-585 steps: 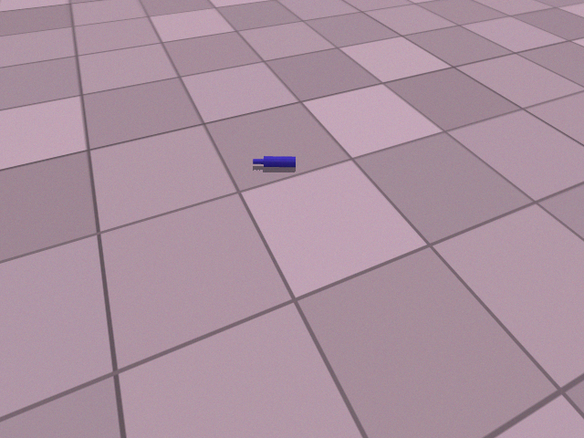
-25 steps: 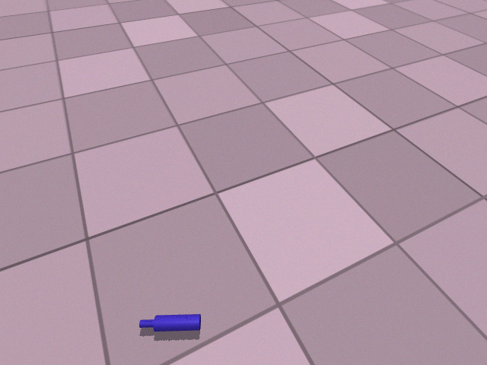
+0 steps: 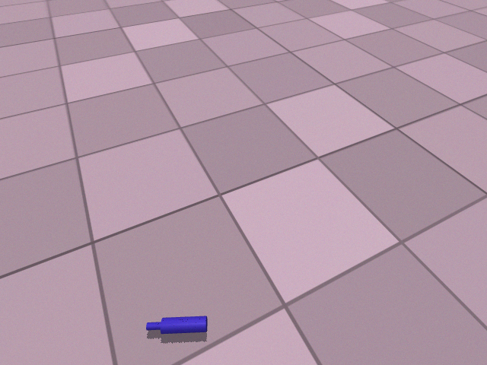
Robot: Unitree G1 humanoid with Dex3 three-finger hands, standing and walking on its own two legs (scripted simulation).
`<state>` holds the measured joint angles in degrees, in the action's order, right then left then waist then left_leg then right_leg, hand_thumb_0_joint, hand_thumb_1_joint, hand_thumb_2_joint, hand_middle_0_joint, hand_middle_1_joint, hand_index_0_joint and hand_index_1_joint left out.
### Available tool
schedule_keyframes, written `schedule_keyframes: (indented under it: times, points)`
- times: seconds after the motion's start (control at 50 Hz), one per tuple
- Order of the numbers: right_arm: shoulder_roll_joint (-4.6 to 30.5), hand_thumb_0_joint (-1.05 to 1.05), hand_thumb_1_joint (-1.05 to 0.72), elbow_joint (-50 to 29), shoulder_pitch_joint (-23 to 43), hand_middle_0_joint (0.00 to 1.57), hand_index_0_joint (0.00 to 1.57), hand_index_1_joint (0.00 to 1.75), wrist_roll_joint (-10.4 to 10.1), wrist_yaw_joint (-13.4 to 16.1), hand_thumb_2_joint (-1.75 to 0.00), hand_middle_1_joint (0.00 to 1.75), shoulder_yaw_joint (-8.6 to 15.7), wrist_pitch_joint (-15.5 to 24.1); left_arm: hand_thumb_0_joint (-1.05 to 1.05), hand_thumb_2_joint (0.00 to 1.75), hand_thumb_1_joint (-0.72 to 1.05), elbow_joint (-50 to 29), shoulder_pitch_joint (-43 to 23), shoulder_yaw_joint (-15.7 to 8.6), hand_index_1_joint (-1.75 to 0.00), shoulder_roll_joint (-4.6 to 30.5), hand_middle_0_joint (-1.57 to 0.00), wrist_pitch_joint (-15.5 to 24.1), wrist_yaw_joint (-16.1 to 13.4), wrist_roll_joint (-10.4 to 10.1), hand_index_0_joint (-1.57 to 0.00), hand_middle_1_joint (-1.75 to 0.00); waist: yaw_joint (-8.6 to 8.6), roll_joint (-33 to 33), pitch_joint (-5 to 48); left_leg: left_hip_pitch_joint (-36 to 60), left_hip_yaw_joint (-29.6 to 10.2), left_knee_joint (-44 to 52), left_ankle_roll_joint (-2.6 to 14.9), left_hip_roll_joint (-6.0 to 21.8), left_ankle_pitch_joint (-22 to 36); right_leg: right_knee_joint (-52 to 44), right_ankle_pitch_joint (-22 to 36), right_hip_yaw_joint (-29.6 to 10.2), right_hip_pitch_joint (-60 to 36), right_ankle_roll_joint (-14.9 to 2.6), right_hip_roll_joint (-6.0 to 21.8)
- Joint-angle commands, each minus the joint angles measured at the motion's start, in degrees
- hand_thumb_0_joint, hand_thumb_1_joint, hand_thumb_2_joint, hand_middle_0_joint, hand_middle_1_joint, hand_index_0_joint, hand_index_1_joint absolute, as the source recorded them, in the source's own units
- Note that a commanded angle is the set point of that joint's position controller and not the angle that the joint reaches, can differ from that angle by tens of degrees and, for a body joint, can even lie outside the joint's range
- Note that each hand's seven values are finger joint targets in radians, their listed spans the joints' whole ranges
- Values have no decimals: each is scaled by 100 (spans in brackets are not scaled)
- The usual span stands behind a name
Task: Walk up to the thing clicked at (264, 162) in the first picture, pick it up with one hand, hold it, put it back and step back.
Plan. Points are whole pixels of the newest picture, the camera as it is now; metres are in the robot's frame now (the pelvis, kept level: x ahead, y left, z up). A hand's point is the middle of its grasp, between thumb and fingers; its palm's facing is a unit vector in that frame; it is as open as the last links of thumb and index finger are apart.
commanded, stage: stand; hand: left
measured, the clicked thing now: (177, 325) +0.41 +0.27 -0.76
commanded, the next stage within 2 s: walk up in 0.76 s
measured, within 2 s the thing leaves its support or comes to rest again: neither
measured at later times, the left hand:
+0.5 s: hand out of the picture +0.06 +0.26 -0.16, palm faces -0.01 -0.94 -0.34, open 7.4 cm
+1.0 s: hand out of the picture +0.06 +0.28 -0.17, palm faces +0.01 -0.92 -0.39, open 7.4 cm
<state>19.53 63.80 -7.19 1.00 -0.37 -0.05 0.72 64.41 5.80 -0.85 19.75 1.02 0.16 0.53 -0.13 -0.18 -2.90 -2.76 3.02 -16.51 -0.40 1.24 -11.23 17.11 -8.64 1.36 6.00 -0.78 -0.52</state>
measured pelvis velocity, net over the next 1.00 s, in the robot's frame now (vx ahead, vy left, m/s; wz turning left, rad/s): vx -0.04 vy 0.01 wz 0.02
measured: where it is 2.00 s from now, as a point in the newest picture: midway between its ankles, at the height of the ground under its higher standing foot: outside the picture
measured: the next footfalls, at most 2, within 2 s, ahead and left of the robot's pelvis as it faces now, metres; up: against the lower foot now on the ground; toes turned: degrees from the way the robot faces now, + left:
left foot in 1.20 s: -0.10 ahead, +0.17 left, +0.00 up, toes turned +0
right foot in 1.60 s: -0.15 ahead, -0.09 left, +0.00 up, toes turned +1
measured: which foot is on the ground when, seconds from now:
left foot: down 0.00-1.00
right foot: down 0.00-1.00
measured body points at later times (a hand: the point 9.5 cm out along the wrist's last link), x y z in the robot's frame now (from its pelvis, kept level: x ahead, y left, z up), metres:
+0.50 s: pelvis +0.00 +0.01 +0.00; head +0.01 +0.01 +0.45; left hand +0.06 +0.31 -0.13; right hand +0.07 -0.29 -0.13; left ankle -0.02 +0.12 -0.75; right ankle +0.01 -0.11 -0.75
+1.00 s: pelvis -0.04 +0.01 -0.02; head +0.02 +0.01 +0.43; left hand +0.06 +0.33 -0.14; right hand +0.06 -0.31 -0.14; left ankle -0.02 +0.12 -0.75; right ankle +0.01 -0.11 -0.75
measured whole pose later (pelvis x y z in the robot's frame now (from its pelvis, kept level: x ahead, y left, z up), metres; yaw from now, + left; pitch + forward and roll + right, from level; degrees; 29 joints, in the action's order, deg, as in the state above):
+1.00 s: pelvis -0.04 +0.01 -0.02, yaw +1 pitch -2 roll +0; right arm 22.5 59.0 -3.2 -0.3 -0.5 2.5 -2.3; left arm 57.7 2.8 -2.7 22.1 -1.8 -0.5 -0.1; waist 0.1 -0.1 -10.3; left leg -14.8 1.8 -31.8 1.1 0.6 -14.6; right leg 29.7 -11.3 2.3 16.3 -1.1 0.6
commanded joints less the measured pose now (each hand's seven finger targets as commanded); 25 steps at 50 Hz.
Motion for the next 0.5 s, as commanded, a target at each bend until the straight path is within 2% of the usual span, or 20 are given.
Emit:
schedule_keyframes:
  times: [0.0,0.26,0.32,0.48]
  points:
    - [1195,0,-90,-297,247,20,20,30,-10,98,-90,30,231,112,0,90,90,-316,-217,-167,-30,1206,-20,130,-84,0,-20,-30,6,69,441,-13,-607,256,146,746,829,-194,1098,-676,-109,-45,829]
    - [1217,0,-90,-231,264,20,20,30,-15,80,-90,30,221,128,0,90,90,-276,-160,-132,-30,1236,-20,106,-69,-14,-20,-30,32,-53,269,-169,-683,398,137,716,559,-244,596,-674,-45,-50,820]
    - [1241,0,-90,-247,264,20,20,30,-22,79,-90,30,244,113,0,90,90,-290,-169,-128,-30,1265,-20,121,-83,7,-20,-30,2,31,477,-25,-682,291,164,741,732,-209,781,-661,-114,-60,848]
    - [1230,0,-90,-208,242,20,20,30,-25,86,-90,30,208,108,0,90,90,-279,-123,-97,-30,1242,-20,110,-78,-11,-20,-30,1,-29,347,-142,-683,308,152,710,691,-203,759,-656,-61,-64,841]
